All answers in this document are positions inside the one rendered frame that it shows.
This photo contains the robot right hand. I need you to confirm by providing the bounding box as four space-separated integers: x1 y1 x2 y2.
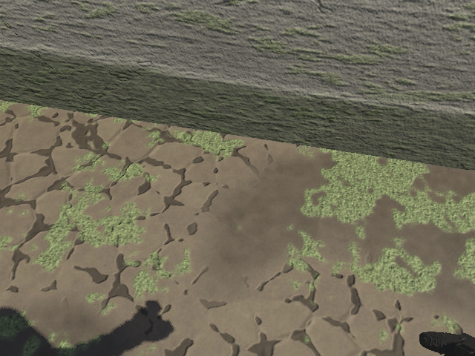
419 332 475 356

